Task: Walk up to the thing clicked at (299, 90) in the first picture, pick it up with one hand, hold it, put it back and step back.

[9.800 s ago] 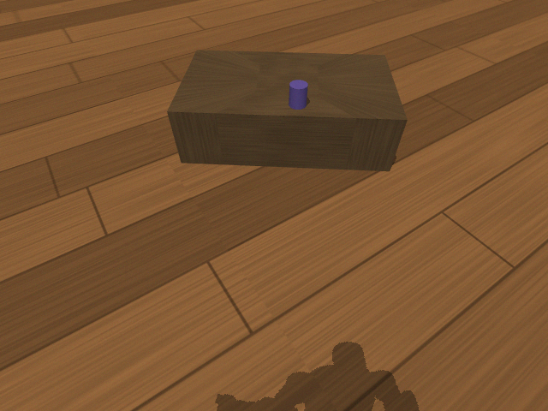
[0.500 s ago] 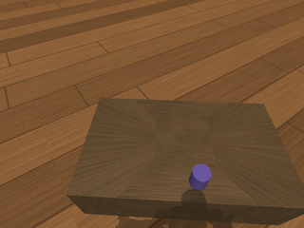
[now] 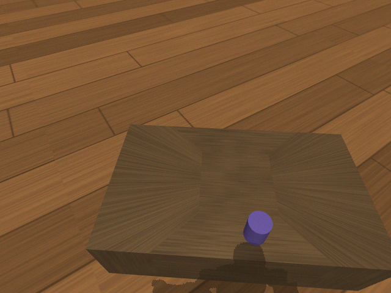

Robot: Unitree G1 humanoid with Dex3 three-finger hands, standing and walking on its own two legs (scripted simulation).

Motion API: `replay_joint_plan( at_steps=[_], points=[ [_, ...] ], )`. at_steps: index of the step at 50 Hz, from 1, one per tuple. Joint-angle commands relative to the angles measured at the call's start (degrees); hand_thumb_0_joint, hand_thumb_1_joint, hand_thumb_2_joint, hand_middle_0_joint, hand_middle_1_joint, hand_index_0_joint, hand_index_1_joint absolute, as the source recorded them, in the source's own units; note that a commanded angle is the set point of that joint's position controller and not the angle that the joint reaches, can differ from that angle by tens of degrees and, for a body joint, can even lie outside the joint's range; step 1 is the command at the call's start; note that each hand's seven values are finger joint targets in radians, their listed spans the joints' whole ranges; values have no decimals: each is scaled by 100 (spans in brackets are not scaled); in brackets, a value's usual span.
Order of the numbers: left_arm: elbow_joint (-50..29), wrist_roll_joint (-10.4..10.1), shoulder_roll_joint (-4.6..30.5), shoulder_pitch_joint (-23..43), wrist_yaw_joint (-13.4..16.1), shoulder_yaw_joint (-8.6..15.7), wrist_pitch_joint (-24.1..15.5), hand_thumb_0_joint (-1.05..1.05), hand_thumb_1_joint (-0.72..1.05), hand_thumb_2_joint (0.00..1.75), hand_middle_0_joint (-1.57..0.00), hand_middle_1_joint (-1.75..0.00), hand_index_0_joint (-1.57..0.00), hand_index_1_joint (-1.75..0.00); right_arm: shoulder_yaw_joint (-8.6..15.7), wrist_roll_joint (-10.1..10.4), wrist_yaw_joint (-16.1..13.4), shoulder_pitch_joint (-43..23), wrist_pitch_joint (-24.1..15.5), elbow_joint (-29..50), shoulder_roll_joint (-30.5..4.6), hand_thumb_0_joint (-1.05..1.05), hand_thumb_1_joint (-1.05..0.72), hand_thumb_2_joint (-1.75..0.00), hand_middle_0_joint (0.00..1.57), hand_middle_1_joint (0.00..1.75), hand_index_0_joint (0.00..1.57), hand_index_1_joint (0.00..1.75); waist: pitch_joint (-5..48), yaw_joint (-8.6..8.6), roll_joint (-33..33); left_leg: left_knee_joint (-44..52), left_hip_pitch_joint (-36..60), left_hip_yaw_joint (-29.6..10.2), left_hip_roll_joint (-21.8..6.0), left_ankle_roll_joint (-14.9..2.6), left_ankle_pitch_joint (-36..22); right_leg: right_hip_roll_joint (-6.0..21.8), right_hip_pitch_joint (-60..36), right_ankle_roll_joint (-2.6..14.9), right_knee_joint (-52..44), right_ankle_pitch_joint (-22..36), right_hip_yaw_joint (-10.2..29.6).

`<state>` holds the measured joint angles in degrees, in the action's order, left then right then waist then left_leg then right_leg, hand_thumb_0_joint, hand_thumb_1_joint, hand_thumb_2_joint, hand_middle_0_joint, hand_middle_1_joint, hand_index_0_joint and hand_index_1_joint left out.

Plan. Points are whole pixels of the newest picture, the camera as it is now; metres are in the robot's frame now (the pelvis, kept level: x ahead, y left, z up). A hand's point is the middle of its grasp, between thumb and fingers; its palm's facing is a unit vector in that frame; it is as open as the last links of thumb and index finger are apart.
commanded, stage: stand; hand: right
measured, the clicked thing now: (257, 228) +0.42 -0.22 -0.40
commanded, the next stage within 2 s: none
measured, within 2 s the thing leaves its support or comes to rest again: neither
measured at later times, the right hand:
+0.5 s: hand out of the picture +0.08 -0.26 -0.16, palm faces -0.02 +0.94 -0.33, open 7.4 cm
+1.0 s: hand out of the picture +0.07 -0.27 -0.16, palm faces -0.01 +0.94 -0.33, open 7.4 cm
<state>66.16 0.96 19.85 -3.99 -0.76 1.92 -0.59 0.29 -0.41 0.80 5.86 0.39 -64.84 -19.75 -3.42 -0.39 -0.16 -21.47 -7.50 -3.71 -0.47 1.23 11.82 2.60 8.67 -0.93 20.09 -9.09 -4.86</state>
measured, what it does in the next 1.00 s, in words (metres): stands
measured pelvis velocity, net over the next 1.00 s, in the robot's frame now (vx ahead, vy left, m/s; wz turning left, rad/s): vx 0.01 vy -0.02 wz -0.02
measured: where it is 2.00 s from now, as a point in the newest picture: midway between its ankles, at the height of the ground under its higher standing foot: outside the picture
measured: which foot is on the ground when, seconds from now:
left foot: down 0.00-1.00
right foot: down 0.00-1.00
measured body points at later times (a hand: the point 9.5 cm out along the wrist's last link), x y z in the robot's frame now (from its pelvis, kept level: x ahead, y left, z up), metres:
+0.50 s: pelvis +0.01 -0.01 +0.00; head +0.02 -0.01 +0.45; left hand +0.09 +0.30 -0.13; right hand +0.08 -0.31 -0.13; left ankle +0.00 +0.13 -0.75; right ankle +0.02 -0.13 -0.75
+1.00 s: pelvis +0.01 -0.02 +0.00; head +0.01 -0.02 +0.45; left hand +0.09 +0.29 -0.13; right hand +0.07 -0.32 -0.13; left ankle +0.00 +0.13 -0.75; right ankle +0.02 -0.13 -0.75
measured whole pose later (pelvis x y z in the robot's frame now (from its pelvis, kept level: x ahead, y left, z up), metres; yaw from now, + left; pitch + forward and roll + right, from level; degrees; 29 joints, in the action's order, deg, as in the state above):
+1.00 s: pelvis +0.01 -0.02 +0.00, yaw -1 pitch -2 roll +0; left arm 65.0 0.8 20.3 -5.9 -0.7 0.1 -0.9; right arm -0.4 -0.8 0.5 7.0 0.0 -64.1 -20.4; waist -2.8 0.1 -0.6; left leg -18.4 -5.2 -2.9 -2.1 2.7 11.1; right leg 1.1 7.9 0.4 19.4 -9.2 -4.2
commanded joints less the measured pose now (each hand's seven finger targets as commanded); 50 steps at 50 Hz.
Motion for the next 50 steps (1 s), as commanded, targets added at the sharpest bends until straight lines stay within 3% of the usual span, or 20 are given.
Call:
replay_joint_plan(
  at_steps=[1,5,12,18,20,35,50],
  points=[
    [-348,-39,1222,205,81,149,-112,0,90,90,-20,-30,-20,-30,201,-42,-119,-252,-182,400,-1249,0,-90,-90,20,30,20,30,510,1,-69,557,-205,-421,-618,-203,-743,581,-483,168,-337,209,661],
    [-363,-35,1235,208,75,118,-121,0,90,90,-20,-30,-20,-30,218,-33,-118,-267,-180,401,-1278,0,-90,-90,20,30,20,30,403,-3,-86,605,-282,-404,-597,-194,-608,567,-451,161,-407,33,663],
    [-417,-48,1248,131,80,80,-158,0,90,90,-20,-30,-20,-30,208,-14,-111,-254,-206,422,-1272,0,-90,-90,20,30,20,30,603,1,-54,533,-31,-341,-647,-194,-1065,603,-574,179,-355,645,662],
    [-429,-50,1286,136,86,70,-132,0,90,90,-20,-30,-20,-30,178,-2,-114,-240,-196,408,-1244,0,-90,-90,20,30,20,30,469,18,2,620,-53,-322,-633,-155,-897,574,-463,185,-370,487,676],
    [-450,-45,1298,129,85,75,-139,0,90,90,-20,-30,-20,-30,181,-17,-116,-231,-189,429,-1276,0,-90,-90,20,30,20,30,601,25,21,548,2,-272,-650,-185,-984,606,-567,182,-343,697,696],
    [-459,-45,1319,54,88,65,-132,0,90,90,-20,-30,-20,-30,155,-15,-121,-194,-187,426,-1290,0,-90,-90,20,30,20,30,601,7,-17,567,82,-255,-667,-161,-963,585,-510,190,-344,704,706],
    [-489,-49,1328,67,76,69,-129,0,90,90,-20,-30,-20,-30,164,-30,-116,-77,-180,419,-1289,0,-90,-90,20,30,20,30,445,32,-40,615,-56,-230,-651,-155,-574,564,-415,218,-429,345,775]
  ],
)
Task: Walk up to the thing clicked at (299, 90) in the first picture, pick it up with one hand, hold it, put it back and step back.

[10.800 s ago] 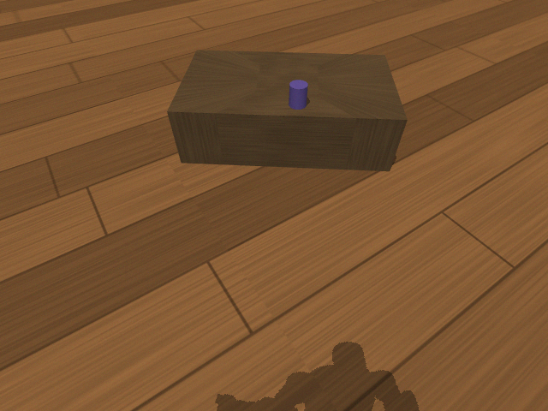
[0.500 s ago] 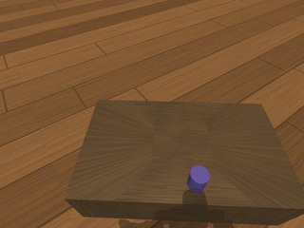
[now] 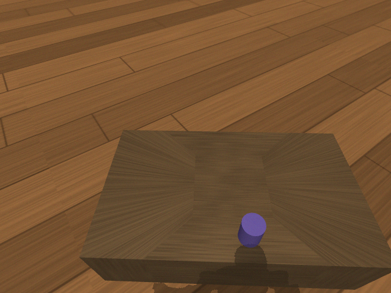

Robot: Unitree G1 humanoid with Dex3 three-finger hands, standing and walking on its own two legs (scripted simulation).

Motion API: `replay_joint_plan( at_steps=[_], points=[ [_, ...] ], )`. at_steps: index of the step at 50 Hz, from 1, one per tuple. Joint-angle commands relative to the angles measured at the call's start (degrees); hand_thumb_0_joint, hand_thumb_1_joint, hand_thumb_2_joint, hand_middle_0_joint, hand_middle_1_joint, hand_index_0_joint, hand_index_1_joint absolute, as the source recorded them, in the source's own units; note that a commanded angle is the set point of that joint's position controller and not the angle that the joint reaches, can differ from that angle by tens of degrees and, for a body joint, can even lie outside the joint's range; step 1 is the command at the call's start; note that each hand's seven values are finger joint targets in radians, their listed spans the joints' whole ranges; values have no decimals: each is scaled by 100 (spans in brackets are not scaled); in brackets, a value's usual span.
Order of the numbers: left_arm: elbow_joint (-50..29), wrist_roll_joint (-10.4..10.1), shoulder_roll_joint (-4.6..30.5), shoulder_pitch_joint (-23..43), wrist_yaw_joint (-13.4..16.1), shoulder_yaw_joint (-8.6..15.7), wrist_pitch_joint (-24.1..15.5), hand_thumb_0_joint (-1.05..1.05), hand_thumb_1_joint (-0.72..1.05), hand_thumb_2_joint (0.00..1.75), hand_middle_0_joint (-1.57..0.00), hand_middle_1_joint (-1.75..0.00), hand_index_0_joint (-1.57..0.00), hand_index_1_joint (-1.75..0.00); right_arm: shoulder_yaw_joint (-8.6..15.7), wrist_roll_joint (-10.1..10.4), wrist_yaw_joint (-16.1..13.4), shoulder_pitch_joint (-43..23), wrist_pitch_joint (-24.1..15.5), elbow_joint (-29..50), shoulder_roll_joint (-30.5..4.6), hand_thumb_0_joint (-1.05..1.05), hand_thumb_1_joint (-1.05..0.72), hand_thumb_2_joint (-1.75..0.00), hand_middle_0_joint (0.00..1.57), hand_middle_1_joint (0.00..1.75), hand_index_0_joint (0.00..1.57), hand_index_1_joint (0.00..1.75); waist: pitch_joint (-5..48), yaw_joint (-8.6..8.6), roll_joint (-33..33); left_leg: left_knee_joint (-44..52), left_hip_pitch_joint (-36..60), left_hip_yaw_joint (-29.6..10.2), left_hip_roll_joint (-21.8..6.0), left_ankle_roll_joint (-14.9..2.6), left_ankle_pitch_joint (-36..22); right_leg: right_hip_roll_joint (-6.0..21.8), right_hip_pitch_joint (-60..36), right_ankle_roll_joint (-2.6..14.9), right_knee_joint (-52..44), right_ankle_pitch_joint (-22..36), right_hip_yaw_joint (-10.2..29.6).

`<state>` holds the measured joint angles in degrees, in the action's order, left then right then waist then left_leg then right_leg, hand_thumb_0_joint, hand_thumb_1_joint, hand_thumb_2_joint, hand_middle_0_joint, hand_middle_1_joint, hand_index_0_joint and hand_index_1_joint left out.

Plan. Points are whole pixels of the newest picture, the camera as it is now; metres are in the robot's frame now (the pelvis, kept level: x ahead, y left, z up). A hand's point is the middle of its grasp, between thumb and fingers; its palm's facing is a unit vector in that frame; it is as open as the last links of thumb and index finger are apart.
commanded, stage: stand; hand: right
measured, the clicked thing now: (251, 230) +0.42 -0.19 -0.40
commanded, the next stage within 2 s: go down in 1.20 s
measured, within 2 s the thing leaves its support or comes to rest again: neither
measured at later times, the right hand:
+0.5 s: hand out of the picture +0.06 -0.25 -0.16, palm faces -0.04 +0.94 -0.33, open 7.4 cm
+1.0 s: hand out of the picture +0.08 -0.25 -0.16, palm faces -0.03 +0.94 -0.34, open 7.4 cm
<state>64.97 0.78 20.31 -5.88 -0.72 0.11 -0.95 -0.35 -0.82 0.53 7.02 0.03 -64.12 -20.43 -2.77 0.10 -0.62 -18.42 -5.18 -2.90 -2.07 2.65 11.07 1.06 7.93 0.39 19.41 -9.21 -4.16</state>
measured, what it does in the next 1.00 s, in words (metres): stands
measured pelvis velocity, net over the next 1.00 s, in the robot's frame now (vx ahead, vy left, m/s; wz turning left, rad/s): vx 0.01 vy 0.00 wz -0.01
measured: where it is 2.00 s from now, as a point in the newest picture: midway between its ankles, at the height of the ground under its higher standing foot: outside the picture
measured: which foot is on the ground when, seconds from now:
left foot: down 0.00-1.00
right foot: down 0.00-1.00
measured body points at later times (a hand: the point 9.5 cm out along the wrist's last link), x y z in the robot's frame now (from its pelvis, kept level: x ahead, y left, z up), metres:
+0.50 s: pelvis +0.00 +0.00 +0.00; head +0.01 -0.01 +0.45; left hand +0.08 +0.30 -0.13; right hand +0.07 -0.30 -0.14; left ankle -0.01 +0.15 -0.75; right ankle +0.02 -0.11 -0.75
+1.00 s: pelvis +0.01 +0.00 +0.00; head +0.01 +0.00 +0.45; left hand +0.09 +0.30 -0.13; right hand +0.08 -0.30 -0.14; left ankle -0.01 +0.15 -0.75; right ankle +0.02 -0.11 -0.75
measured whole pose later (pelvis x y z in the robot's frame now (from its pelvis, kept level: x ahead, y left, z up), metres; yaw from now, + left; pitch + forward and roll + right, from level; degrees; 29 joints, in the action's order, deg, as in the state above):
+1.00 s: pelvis +0.01 +0.00 +0.00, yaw -1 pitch -2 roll +0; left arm 64.6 0.8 20.3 -5.9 -0.6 0.0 -0.9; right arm -0.6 -0.8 0.3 7.0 -0.1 -63.7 -20.4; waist -2.6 -0.1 -0.5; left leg -17.9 -4.6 -2.3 -2.3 2.7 11.4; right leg 0.9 7.9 0.4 19.6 -9.7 -3.6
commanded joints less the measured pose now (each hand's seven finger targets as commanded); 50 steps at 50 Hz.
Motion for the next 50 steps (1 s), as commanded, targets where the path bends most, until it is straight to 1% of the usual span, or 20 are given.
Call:
replay_joint_plan(
  at_steps=[1,3,6,7,10,11,13,18,22,31,34,35,39,40,42,44,46,47,49,50],
  points=[
    [-368,-37,1272,271,73,246,-86,0,90,90,-20,-30,-20,-30,216,19,-82,-227,-137,345,-1183,0,-90,-90,20,30,20,30,317,-43,-3,333,-336,-321,-476,-294,-503,701,-325,83,-372,281,687],
    [-361,-44,1293,281,68,259,-83,0,90,90,-20,-30,-20,-30,205,18,-85,-147,-142,329,-1175,0,-90,-90,20,30,20,30,303,-26,28,361,-374,-325,-471,-280,-430,703,-322,86,-364,171,699],
    [-365,-29,1285,223,67,255,-87,0,90,90,-20,-30,-20,-30,208,13,-90,-232,-147,349,-1207,0,-90,-90,20,30,20,30,382,-64,-37,337,-290,-331,-498,-297,-512,696,-330,73,-328,291,679],
    [-365,-20,1279,263,69,253,-86,0,90,90,-20,-30,-20,-30,208,20,-96,-194,-153,351,-1210,0,-90,-90,20,30,20,30,391,-36,32,344,-302,-338,-511,-304,-592,698,-368,75,-317,402,683],
    [-364,-35,1270,264,67,249,-85,0,90,90,-20,-30,-20,-30,195,19,-95,-160,-152,329,-1193,0,-90,-90,20,30,20,30,350,-35,29,342,-305,-318,-489,-294,-554,693,-337,72,-324,357,683],
    [-379,-20,1296,245,69,254,-89,0,90,90,-20,-30,-20,-30,213,13,-97,-196,-151,343,-1227,0,-90,-90,20,30,20,30,444,-43,7,300,-192,-299,-494,-287,-587,710,-315,80,-333,430,709],
    [-359,-36,1274,286,71,255,-80,0,90,90,-20,-30,-20,-30,195,17,-95,-124,-140,316,-1195,0,-90,-90,20,30,20,30,312,-24,44,332,-346,-313,-479,-289,-482,696,-321,74,-351,286,705],
    [-369,-31,1287,206,73,249,-86,0,90,90,-20,-30,-20,-30,215,16,-93,-163,-143,344,-1228,0,-90,-90,20,30,20,30,395,-45,55,304,-208,-304,-483,-284,-568,689,-265,87,-374,336,702],
    [-370,-38,1304,245,77,254,-84,0,90,90,-20,-30,-20,-30,199,20,-92,-67,-127,324,-1178,0,-90,-90,20,30,20,30,317,-7,119,300,-318,-295,-457,-292,-393,706,-275,87,-399,177,745],
    [-377,-38,1280,188,73,248,-92,0,90,90,-20,-30,-20,-30,196,10,-111,-153,-151,356,-1203,0,-90,-90,20,30,20,30,514,-46,19,276,-147,-274,-520,-282,-848,712,-405,92,-246,810,718],
    [-390,-26,1253,217,84,240,-79,0,90,90,-20,-30,-20,-30,201,18,-116,-186,-147,366,-1208,0,-90,-90,20,30,20,30,466,-50,11,276,-157,-274,-526,-271,-905,684,-380,83,-236,804,656],
    [-389,-30,1274,212,83,246,-81,0,90,90,-20,-30,-20,-30,204,14,-123,-149,-144,364,-1223,0,-90,-90,20,30,20,30,502,-39,55,255,-134,-256,-538,-298,-881,708,-405,92,-232,861,703],
    [-387,-39,1283,209,86,245,-88,0,90,90,-20,-30,-20,-30,199,17,-115,-164,-151,353,-1225,0,-90,-90,20,30,20,30,452,-42,38,282,-98,-249,-538,-275,-854,697,-351,86,-259,803,708],
    [-389,-26,1258,217,87,237,-94,0,90,90,-20,-30,-20,-30,212,12,-115,-187,-150,366,-1243,0,-90,-90,20,30,20,30,512,-41,-6,259,-89,-252,-547,-285,-922,704,-401,75,-254,913,700],
    [-397,-27,1266,235,93,239,-88,0,90,90,-20,-30,-20,-30,206,9,-115,-130,-136,356,-1199,0,-90,-90,20,30,20,30,404,-25,88,311,-186,-249,-528,-272,-799,688,-361,71,-280,753,689],
    [-390,-26,1239,216,94,228,-94,0,90,90,-20,-30,-20,-30,219,8,-113,-161,-132,375,-1241,0,-90,-90,20,30,20,30,506,-29,-12,259,-121,-229,-544,-296,-846,709,-424,74,-274,847,707],
    [-385,-28,1266,222,94,240,-87,0,90,90,-20,-30,-20,-30,210,10,-111,-159,-134,358,-1198,0,-90,-90,20,30,20,30,373,-41,50,335,-200,-257,-528,-281,-711,692,-351,86,-296,645,697],
    [-386,-28,1252,201,88,235,-90,0,90,90,-20,-30,-20,-30,217,8,-113,-183,-134,378,-1232,0,-90,-90,20,30,20,30,423,-43,1,298,-159,-242,-535,-308,-749,698,-365,86,-296,728,706],
    [-384,-31,1259,211,91,236,-89,0,90,90,-20,-30,-20,-30,217,17,-104,-199,-140,375,-1216,0,-90,-90,20,30,20,30,339,-45,1,363,-201,-269,-526,-293,-674,675,-308,89,-305,579,682],
    [-393,-23,1265,227,90,242,-92,0,90,90,-20,-30,-20,-30,221,13,-105,-156,-143,380,-1220,0,-90,-90,20,30,20,30,422,-31,29,341,-192,-253,-536,-309,-722,691,-393,86,-280,671,696]
  ],
)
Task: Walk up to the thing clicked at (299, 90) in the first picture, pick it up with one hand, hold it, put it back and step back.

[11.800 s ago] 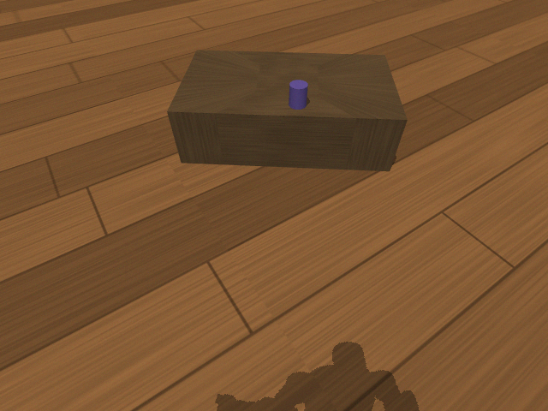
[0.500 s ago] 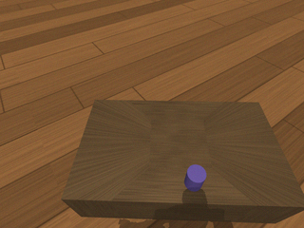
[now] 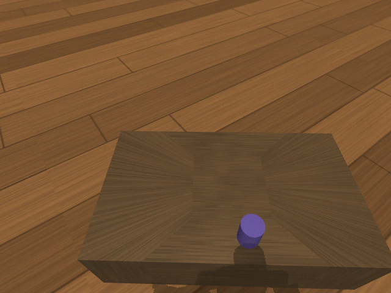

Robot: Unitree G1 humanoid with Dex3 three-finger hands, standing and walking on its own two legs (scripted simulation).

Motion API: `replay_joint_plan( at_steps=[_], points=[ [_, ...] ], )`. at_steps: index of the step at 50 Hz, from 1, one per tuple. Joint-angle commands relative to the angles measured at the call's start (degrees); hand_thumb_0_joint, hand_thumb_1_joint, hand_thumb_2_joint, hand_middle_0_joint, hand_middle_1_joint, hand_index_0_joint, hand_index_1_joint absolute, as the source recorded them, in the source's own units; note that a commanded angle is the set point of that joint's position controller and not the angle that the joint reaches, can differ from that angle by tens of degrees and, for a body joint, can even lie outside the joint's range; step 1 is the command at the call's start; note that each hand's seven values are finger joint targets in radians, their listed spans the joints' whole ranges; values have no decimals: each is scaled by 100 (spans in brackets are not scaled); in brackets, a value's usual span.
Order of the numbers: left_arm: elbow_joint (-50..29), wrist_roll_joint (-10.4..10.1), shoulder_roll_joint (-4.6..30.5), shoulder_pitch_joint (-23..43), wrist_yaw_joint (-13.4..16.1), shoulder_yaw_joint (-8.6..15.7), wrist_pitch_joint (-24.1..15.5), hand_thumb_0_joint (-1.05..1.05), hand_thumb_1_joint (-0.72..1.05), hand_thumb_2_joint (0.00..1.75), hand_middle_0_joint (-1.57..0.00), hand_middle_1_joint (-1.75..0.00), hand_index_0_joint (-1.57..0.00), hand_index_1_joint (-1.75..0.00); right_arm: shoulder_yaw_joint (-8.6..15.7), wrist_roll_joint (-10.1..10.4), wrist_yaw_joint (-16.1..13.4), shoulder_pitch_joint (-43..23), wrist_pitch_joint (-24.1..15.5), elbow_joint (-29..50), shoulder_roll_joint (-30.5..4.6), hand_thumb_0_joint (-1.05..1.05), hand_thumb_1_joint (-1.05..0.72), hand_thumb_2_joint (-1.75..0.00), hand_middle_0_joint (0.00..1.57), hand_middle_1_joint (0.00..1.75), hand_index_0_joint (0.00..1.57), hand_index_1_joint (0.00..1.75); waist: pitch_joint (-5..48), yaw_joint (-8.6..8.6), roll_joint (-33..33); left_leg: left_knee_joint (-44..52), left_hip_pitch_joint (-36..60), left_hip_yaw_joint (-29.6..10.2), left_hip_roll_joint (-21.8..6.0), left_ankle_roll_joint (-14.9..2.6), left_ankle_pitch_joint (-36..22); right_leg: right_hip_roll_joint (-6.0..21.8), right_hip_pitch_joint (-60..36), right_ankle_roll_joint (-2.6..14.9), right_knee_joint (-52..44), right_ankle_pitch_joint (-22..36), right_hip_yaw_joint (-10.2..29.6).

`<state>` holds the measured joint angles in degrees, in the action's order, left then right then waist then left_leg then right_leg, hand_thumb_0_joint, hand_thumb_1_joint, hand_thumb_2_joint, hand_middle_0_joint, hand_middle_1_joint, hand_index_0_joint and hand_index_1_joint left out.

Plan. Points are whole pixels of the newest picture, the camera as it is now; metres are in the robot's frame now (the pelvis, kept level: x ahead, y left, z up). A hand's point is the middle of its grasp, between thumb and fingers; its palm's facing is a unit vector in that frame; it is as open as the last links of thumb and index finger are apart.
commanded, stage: stand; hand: right
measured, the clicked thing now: (250, 231) +0.42 -0.19 -0.40
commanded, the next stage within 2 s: go down in 0.20 s
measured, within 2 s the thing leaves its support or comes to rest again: neither
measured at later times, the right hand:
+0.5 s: hand out of the picture +0.13 -0.25 -0.16, palm faces +0.05 +0.95 -0.32, open 10.0 cm
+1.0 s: hand out of the picture +0.13 -0.27 -0.16, palm faces +0.06 +0.94 -0.33, open 17.3 cm
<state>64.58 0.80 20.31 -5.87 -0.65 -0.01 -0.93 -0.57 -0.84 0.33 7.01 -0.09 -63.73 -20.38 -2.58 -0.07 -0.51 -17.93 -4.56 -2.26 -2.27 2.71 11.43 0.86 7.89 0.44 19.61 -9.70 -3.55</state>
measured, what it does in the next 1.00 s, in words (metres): stands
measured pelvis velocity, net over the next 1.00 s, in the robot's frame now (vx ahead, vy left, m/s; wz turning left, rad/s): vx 0.00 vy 0.01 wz -0.05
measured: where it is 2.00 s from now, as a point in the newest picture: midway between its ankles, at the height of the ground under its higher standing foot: outside the picture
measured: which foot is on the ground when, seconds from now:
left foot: down 0.00-1.00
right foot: down 0.00-1.00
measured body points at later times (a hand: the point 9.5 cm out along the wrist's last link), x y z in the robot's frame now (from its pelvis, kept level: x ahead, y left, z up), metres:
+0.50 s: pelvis -0.02 +0.01 -0.01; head +0.03 +0.00 +0.43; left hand +0.09 +0.28 -0.13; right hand +0.13 -0.30 -0.14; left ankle -0.02 +0.15 -0.75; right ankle +0.01 -0.11 -0.75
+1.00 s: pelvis +0.00 +0.01 -0.04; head +0.05 +0.00 +0.40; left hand +0.15 +0.27 -0.14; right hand +0.12 -0.32 -0.14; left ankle -0.02 +0.15 -0.75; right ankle +0.01 -0.11 -0.75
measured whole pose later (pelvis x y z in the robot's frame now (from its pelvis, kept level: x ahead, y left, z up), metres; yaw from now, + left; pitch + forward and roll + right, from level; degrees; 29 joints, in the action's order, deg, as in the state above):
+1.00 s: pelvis +0.00 +0.01 -0.04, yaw -3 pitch +9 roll +2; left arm 38.3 -0.5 15.0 -12.9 5.4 0.4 -7.1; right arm 12.0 -5.2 7.8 9.8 12.7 -35.4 -21.1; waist 2.8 -0.7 0.8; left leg -44.2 -29.4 1.3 -1.1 1.7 23.9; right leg 2.0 34.9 -0.3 46.9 -21.2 0.9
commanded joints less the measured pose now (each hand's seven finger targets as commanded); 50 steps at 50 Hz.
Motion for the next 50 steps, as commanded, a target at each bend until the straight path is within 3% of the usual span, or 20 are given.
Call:
replay_joint_plan(
  at_steps=[1,14,15,16,17,18,20,22,25,27,31,32,35,41,43,45,46,48,49,50],
  points=[
    [-356,-30,1282,195,85,254,-99,0,90,90,-20,-30,-20,-30,244,21,-79,-167,-133,331,-1217,0,-90,-90,20,30,20,30,384,-39,28,294,-198,-321,-508,-299,-766,703,-329,80,-317,692,633],
    [-369,-28,1293,197,82,259,-99,0,90,90,-20,-30,-20,-30,257,8,-81,-146,-133,335,-1227,0,-90,-90,20,30,20,30,385,-13,-11,303,-223,-300,-511,-317,-679,713,-331,96,-336,667,686],
    [-365,-24,1273,173,87,246,-91,0,87,93,-20,-29,-19,-31,257,18,-75,-160,-130,330,-1210,0,-82,-82,12,22,12,22,350,-30,-15,311,-225,-316,-498,-291,-658,688,-295,90,-343,582,643],
    [-1949,-338,362,69,165,130,-394,0,89,95,-23,-32,-22,-33,409,274,-138,-2170,-684,2340,-364,0,-74,-74,5,14,4,14,-73,-539,200,-216,-1292,376,355,-240,-355,56,409,46,43,-1,121],
    [-1830,-393,569,-57,228,184,-412,0,87,93,-22,-31,-21,-32,483,166,-146,-2681,-658,1879,-618,0,-66,-66,4,6,4,6,127,-359,147,-253,-1204,409,331,-242,-143,28,296,19,91,-270,174],
    [-1769,-409,531,-258,260,143,-367,0,88,93,-22,-31,-21,-32,642,74,-132,-2076,-528,1521,-966,0,-58,-58,4,6,4,6,200,-293,31,-316,-1289,424,324,-249,71,-6,323,18,202,-464,192],
    [-1945,-356,789,-527,333,412,-288,0,87,92,-22,-31,-21,-31,1036,-80,-49,-1371,-155,237,-1254,0,-42,-42,6,5,5,5,514,-210,-33,-558,-1434,394,250,-265,-7,-70,577,33,590,-187,173],
    [-2142,-219,769,-902,357,581,-304,0,89,92,-21,-30,-21,-31,1386,-502,73,-1332,-136,864,-1622,0,-27,-26,7,4,6,4,1611,-16,144,-841,-1157,389,268,-303,-466,-80,430,-29,881,467,170],
    [-2481,-231,502,-836,364,436,-356,0,89,90,-21,-30,-20,-30,1479,-589,197,-430,232,830,-1466,0,-8,-12,9,3,7,3,1453,240,303,-829,-960,475,299,-352,-473,-114,679,-72,839,609,141],
    [-2811,-250,518,-588,366,414,-366,0,89,91,-21,-30,-21,-31,1471,-606,251,-720,517,1307,-1467,0,5,-9,10,3,7,3,1398,181,529,-820,-979,475,331,-383,-402,-66,743,-90,816,525,162],
    [-3176,-290,393,-452,384,333,-443,0,87,91,-21,-30,-20,-31,1239,-459,485,-634,914,1675,-983,0,30,-7,7,4,6,4,831,-8,300,-849,-1456,517,385,-377,171,-16,1138,-9,829,-165,225],
    [-3199,-291,376,-483,393,316,-464,0,87,91,-21,-30,-20,-31,1420,-439,521,-729,922,1980,-1221,0,36,-7,6,5,5,5,928,-2,352,-912,-1545,520,383,-374,194,-8,1102,-4,883,-184,240],
    [-3255,-250,421,-637,423,373,-545,0,87,91,-21,-30,-20,-31,1420,-444,659,-651,1001,2286,-1239,0,47,-5,5,5,5,5,1104,-119,274,-1142,-1778,519,386,-357,113,8,1086,23,1129,-99,280],
    [-3255,-167,341,-721,535,372,-770,0,88,91,-20,-30,-20,-30,1543,-502,701,-484,893,2894,-1331,0,57,-5,4,5,4,5,1521,-177,351,-1744,-2178,462,330,-310,71,-4,1315,23,1762,-57,319],
    [-3272,-152,363,-753,587,399,-810,0,88,92,-20,-30,-19,-31,1704,-493,653,-449,878,3376,-1536,0,57,-4,4,5,4,5,1694,-125,463,-1892,-2223,472,322,-306,-20,-1,1382,16,1917,30,345],
    [-3327,-156,308,-717,639,356,-851,0,87,93,-20,-30,-19,-31,1621,-492,653,-82,983,3393,-1369,0,55,-3,5,5,5,5,1739,-157,387,-2019,-2272,491,312,-286,-124,1,1498,25,2055,139,376],
    [-3294,-155,365,-774,677,410,-855,0,88,92,-20,-29,-19,-30,1729,-468,645,-213,1007,3741,-1529,0,55,-4,5,5,4,5,1867,-127,498,-2069,-2275,473,303,-285,-222,-5,1433,14,2125,242,366],
    [-3370,-167,318,-707,726,353,-873,0,87,93,-19,-29,-18,-31,1662,-405,673,201,1178,3585,-1352,0,56,-3,5,5,4,5,1781,-180,368,-2134,-2381,510,320,-280,-163,9,1588,33,2202,184,415],
    [-3393,-185,371,-697,758,385,-875,0,87,93,-19,-29,-18,-30,1749,-372,679,59,1223,4007,-1562,0,56,-3,5,5,5,5,1715,-142,462,-2107,-2387,498,311,-279,-107,-5,1658,27,2213,104,408],
    [-3448,-194,310,-683,783,338,-886,0,87,92,-19,-29,-18,-30,1716,-359,686,291,1302,3905,-1454,0,56,-3,5,5,5,5,1710,-133,442,-2146,-2398,514,316,-274,-91,-7,1687,27,2251,92,423]
  ],
)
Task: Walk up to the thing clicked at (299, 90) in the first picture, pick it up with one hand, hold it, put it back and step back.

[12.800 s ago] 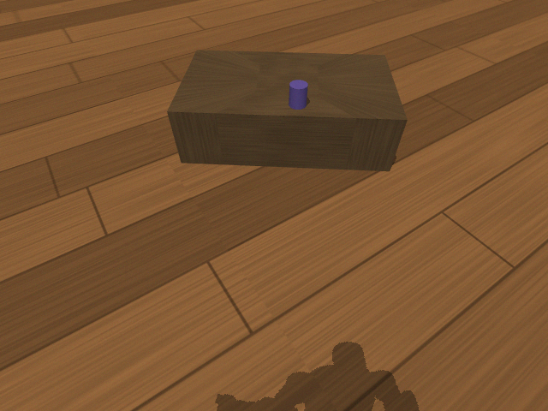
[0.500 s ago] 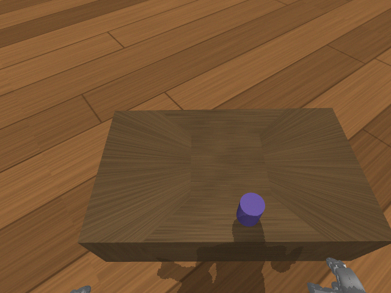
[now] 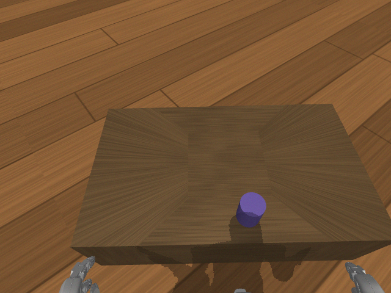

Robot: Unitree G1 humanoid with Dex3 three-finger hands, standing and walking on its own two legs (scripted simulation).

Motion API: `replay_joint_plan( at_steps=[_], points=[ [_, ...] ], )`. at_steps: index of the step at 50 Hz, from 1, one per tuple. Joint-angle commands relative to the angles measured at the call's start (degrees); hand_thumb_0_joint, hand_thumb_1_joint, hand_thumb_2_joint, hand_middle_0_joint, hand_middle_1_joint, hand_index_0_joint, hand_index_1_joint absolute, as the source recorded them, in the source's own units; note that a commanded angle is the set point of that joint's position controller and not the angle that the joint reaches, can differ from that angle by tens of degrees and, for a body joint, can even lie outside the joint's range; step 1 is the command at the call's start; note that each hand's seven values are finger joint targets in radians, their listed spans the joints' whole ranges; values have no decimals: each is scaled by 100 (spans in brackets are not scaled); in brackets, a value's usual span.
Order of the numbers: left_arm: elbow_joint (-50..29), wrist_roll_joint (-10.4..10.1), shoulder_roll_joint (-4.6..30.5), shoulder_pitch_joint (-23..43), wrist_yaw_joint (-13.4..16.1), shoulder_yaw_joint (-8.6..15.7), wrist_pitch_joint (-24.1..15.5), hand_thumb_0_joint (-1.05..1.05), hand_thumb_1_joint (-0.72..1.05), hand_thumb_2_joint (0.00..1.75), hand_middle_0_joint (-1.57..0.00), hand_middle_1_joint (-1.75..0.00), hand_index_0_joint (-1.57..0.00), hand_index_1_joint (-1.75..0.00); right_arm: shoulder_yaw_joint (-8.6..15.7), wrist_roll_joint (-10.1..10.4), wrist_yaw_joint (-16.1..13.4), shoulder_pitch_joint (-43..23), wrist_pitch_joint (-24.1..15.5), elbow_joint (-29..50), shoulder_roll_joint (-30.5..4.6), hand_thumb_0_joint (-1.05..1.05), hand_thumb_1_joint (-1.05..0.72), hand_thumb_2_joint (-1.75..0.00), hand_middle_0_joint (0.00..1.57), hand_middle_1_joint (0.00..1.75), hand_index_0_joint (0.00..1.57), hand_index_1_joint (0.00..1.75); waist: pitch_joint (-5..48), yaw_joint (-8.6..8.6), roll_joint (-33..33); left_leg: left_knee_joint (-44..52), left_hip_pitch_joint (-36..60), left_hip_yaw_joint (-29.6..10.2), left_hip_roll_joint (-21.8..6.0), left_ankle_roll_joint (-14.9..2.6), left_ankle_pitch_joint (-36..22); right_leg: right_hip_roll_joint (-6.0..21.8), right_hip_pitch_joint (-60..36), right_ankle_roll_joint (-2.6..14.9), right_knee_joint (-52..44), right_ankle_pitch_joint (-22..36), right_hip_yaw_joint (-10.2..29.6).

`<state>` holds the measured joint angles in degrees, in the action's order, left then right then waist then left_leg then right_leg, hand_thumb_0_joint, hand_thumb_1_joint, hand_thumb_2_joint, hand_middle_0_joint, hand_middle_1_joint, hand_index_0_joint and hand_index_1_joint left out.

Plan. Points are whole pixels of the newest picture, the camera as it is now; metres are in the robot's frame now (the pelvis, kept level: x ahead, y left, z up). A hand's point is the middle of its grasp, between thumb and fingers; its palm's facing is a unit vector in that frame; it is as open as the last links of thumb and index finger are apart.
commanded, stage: go down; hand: right
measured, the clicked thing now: (250, 210) +0.43 -0.17 -0.36
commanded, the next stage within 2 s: none
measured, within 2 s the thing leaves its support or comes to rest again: neither
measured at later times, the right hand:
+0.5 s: hand out of the picture +0.15 -0.28 -0.11, palm faces +0.02 +0.95 -0.32, open 17.4 cm
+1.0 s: hand (350, 284) +0.17 -0.30 -0.10, palm faces +0.10 +0.94 -0.32, open 17.1 cm
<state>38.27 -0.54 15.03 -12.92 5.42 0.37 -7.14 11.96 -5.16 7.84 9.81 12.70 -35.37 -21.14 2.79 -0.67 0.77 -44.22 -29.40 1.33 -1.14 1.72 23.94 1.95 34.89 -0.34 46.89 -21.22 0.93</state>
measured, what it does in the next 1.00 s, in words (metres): stands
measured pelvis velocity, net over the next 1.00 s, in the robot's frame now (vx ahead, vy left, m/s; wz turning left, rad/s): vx -0.01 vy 0.00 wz -0.02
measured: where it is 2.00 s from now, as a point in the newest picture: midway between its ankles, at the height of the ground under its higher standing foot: outside the picture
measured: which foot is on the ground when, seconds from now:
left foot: down 0.00-1.00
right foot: down 0.00-1.00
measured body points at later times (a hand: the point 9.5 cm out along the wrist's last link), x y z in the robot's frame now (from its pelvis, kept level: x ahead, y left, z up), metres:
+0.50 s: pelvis +0.01 +0.00 -0.02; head +0.07 -0.01 +0.43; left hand +0.16 +0.26 -0.10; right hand +0.15 -0.33 -0.09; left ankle -0.02 +0.14 -0.71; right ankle +0.02 -0.12 -0.71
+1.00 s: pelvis -0.01 +0.00 -0.03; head +0.04 -0.02 +0.42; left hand +0.15 +0.26 -0.10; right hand +0.16 -0.35 -0.08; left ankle -0.02 +0.14 -0.71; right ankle +0.02 -0.12 -0.71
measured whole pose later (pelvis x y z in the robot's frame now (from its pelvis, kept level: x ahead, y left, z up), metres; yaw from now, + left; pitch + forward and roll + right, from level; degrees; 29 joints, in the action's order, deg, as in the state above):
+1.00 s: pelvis -0.01 +0.00 -0.03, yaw -1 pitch +12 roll +3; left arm 36.0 -0.2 14.1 -14.4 11.5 -1.5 -13.5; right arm 16.1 0.5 10.7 12.7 21.9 -18.8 -25.8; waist 6.3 -1.7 1.5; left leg -54.6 -37.5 3.6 -0.7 1.5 28.7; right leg 2.1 44.6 -0.7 58.6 -25.8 3.7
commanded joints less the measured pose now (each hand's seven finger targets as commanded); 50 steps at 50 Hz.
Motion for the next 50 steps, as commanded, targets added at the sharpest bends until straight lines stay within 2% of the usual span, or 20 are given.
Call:
replay_joint_plan(
  at_steps=[1,2,7,12,13,15,16,17,19,23,24,27,32,35,37,39,43,44,48,50],
  points=[
    [-824,-66,828,99,201,280,-283,0,87,93,-19,-29,-18,-30,434,110,-45,8,95,1111,-1351,0,57,-3,5,5,5,5,1022,-70,340,473,-35,156,210,-184,-1180,-111,-894,96,-477,1097,-22],
    [-827,-62,871,19,221,328,-282,0,87,92,-19,-29,-18,-30,466,108,-28,30,142,1379,-1420,0,57,-3,5,5,5,5,1237,-61,402,396,8,171,211,-196,-1301,-100,-966,88,-418,1256,6],
    [-941,-72,795,-7,315,284,-333,0,87,92,-19,-29,-18,-30,468,203,25,395,442,1595,-1370,0,57,-4,4,5,4,5,1231,-112,331,233,-48,198,202,-179,-1605,-103,-826,107,-159,1589,35],
    [-1025,-71,771,-37,382,290,-397,0,88,92,-19,-29,-18,-30,529,260,63,609,623,2009,-1397,0,54,-4,5,5,5,5,1288,-126,334,118,-141,209,207,-172,-1585,-112,-708,119,-18,1544,61],
    [-1013,-77,793,-70,408,303,-407,0,88,92,-19,-29,-19,-30,645,280,47,585,643,2175,-1542,0,53,-4,5,5,5,5,1279,-89,356,115,-126,201,199,-166,-1646,-118,-705,113,11,1580,50],
    [-1068,-69,756,-16,417,267,-436,0,89,92,-19,-29,-19,-30,519,294,70,713,712,2177,-1365,0,54,-4,5,5,4,5,1216,-121,365,47,-269,218,214,-177,-1502,-105,-617,107,30,1481,75],
    [-1067,-57,741,-66,425,273,-442,0,89,91,-19,-29,-19,-30,541,287,91,747,738,2296,-1400,0,53,-4,5,5,5,5,1400,-120,390,-18,-241,226,212,-179,-1648,-93,-691,115,103,1679,93],
    [-1081,-59,802,-77,447,306,-452,0,89,91,-19,-30,-19,-30,679,308,67,656,745,2448,-1544,0,53,-4,5,5,5,5,1364,-108,470,10,-260,222,214,-185,-1569,-101,-673,109,101,1576,94],
    [-1116,-65,743,-26,457,263,-486,0,89,92,-19,-30,-19,-30,568,301,76,821,815,2396,-1395,0,53,-5,5,5,4,5,1308,-146,362,-40,-364,237,224,-177,-1498,-90,-571,124,134,1507,113],
    [-1123,-38,750,-90,495,282,-529,0,89,91,-19,-29,-19,-30,665,327,55,925,885,2720,-1488,0,53,-4,5,5,5,5,1445,-101,548,-125,-361,262,222,-198,-1505,-86,-618,101,196,1596,138],
    [-1164,-46,744,-39,496,258,-547,0,89,91,-19,-30,-19,-30,578,334,65,955,927,2661,-1365,0,52,-4,5,5,5,5,1329,-140,437,-131,-478,285,246,-201,-1335,-66,-550,107,165,1435,166],
    [-1165,-32,731,-84,530,266,-576,0,89,91,-19,-30,-19,-30,694,352,58,992,945,2843,-1487,0,49,-4,6,4,5,4,1431,-109,472,-164,-431,298,242,-204,-1339,-75,-519,105,191,1431,179],
    [-1201,-36,742,-104,543,269,-622,0,89,90,-19,-30,-19,-30,607,357,62,1122,1021,2944,-1404,0,48,-4,6,5,5,5,1344,-79,536,-249,-554,347,268,-223,-1223,-36,-514,52,170,1536,244],
    [-1222,-36,736,-78,554,256,-665,0,89,90,-20,-30,-19,-30,717,382,43,993,1050,3055,-1527,0,47,-4,6,5,5,5,1238,-100,532,-175,-551,332,250,-214,-1068,-71,-331,88,171,1141,206],
    [-1228,-31,715,-34,560,238,-694,0,89,91,-20,-30,-19,-30,617,379,61,1105,1078,3042,-1399,0,48,-5,5,5,5,5,1260,-95,593,-194,-616,320,251,-230,-918,-67,-350,82,131,999,209],
    [-1240,-34,751,-26,588,241,-712,0,89,90,-20,-30,-19,-30,678,415,83,1036,1060,3078,-1445,0,47,-4,6,5,5,5,1134,-90,573,-208,-719,331,264,-235,-750,-48,-298,77,91,791,246],
    [-1172,-6,738,-47,661,213,-825,0,89,91,-20,-30,-19,-30,854,401,69,377,933,3060,-1721,0,47,-5,5,5,5,5,1200,-268,474,-151,-772,235,223,-199,-708,-80,-245,134,227,581,179],
    [-1124,-8,775,-67,681,219,-841,0,89,90,-20,-30,-20,-30,952,452,81,-14,844,3146,-1902,0,47,-5,5,5,5,5,1120,-280,515,-136,-821,237,216,-194,-614,-81,-168,144,207,468,193],
    [-870,8,887,-100,743,233,-913,0,89,90,-20,-30,-20,-30,1222,598,234,-903,481,2659,-2235,0,49,-4,6,5,5,5,1157,-335,651,-195,-961,207,196,-206,-444,-58,-233,124,142,251,229],
    [-791,16,938,-135,761,230,-919,0,89,90,-20,-30,-20,-30,1257,651,380,-1218,335,2336,-2341,0,50,-5,5,5,5,5,1251,-341,710,-172,-970,193,186,-208,-481,-51,-333,118,148,283,217]
  ],
)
